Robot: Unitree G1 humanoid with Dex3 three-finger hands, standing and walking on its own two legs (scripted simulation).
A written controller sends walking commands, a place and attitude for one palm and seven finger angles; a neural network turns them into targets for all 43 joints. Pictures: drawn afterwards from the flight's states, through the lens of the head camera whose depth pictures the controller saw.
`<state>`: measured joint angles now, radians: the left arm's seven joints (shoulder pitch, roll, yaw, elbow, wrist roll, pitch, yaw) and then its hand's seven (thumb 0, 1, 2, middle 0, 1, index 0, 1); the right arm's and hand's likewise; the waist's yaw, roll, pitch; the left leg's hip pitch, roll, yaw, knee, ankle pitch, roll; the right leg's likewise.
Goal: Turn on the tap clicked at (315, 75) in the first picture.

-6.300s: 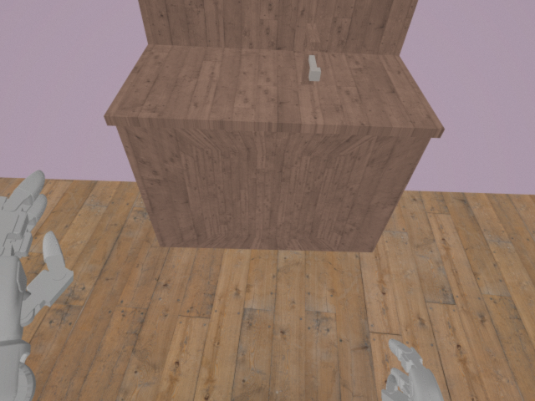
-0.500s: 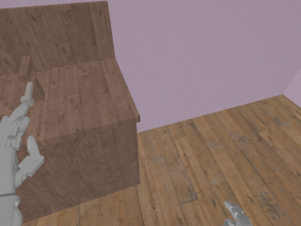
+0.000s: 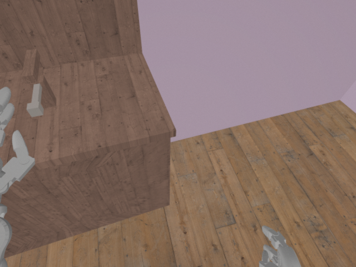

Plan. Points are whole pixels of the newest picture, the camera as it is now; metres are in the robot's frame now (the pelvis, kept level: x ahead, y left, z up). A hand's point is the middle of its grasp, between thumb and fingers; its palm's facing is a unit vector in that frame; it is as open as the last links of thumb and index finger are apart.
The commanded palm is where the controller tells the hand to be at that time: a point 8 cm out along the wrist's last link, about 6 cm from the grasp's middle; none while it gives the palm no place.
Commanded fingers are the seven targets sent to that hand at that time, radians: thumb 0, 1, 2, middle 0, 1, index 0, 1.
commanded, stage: look again from close up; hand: left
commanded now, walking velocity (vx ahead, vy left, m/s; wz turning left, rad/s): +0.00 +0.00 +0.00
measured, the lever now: (35, 109) +0.45 +0.43 +0.06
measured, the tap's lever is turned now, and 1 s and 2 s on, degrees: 0 0 0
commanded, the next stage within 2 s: shuffle to correct the standing spot in 0.10 s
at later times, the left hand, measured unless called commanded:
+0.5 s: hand (33, 147) +0.27 +0.29 +0.16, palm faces +0.40 -0.85 -0.33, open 7.4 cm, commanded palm +0.21 +0.32 +0.18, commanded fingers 0.00 0.90 0.90 -0.20 -0.30 -0.20 -0.30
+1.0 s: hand (30, 140) +0.28 +0.29 +0.17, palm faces +0.37 -0.82 -0.43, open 7.4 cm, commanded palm +0.22 +0.34 +0.18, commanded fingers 0.00 0.90 0.90 -0.20 -0.30 -0.20 -0.30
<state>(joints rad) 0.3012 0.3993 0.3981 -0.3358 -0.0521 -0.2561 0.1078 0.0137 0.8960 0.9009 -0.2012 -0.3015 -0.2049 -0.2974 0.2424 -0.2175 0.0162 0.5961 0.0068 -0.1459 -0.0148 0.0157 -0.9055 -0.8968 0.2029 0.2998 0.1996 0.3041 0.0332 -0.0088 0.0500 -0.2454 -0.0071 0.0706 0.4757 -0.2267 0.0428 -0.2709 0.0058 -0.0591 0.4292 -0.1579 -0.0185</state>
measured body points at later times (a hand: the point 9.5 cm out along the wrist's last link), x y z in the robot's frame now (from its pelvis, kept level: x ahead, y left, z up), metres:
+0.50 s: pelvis +0.06 +0.04 -0.01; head +0.07 +0.06 +0.44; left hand +0.24 +0.33 +0.17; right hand +0.26 -0.17 -0.06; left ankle +0.02 +0.09 -0.74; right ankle +0.05 -0.11 -0.74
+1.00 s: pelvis +0.07 +0.05 -0.02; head +0.07 +0.06 +0.43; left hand +0.25 +0.34 +0.19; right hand +0.21 -0.17 -0.11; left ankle +0.02 +0.09 -0.74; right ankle +0.11 -0.03 -0.74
